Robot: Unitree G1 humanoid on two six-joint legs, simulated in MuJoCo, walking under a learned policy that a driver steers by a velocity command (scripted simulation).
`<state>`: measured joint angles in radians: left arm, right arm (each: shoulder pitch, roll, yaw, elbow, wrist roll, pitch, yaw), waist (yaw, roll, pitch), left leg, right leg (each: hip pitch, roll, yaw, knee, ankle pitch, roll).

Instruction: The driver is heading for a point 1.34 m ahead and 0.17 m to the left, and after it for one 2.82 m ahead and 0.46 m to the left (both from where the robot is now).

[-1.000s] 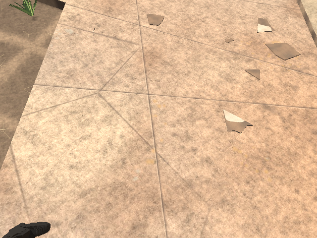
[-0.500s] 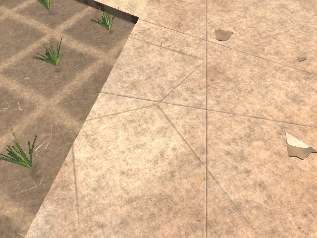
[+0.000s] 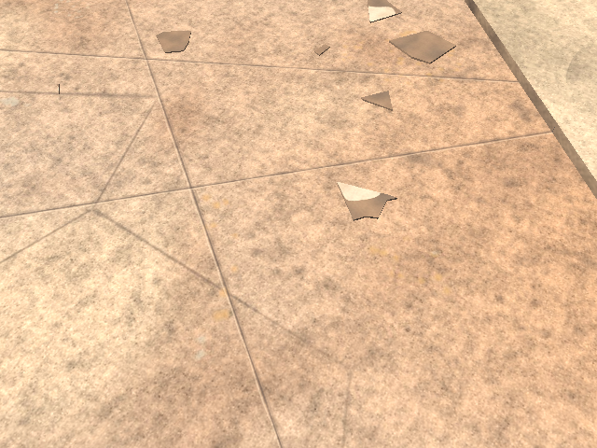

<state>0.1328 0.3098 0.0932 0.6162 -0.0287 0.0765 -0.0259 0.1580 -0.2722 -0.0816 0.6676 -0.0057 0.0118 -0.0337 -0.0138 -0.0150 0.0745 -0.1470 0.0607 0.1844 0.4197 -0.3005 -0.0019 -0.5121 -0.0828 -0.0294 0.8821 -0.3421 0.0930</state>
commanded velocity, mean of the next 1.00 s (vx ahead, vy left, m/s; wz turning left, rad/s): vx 0.35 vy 0.00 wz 0.27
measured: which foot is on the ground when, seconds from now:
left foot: down 0.00-0.10, up 0.12-0.74, down 0.76-1.00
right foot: up 0.00-0.08, down 0.10-0.76, up 0.78-1.00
